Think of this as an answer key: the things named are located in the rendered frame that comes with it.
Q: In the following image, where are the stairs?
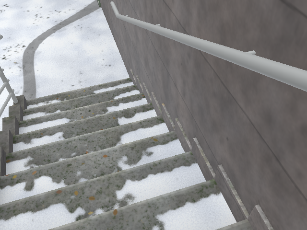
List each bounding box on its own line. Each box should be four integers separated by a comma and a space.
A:
0, 78, 253, 230

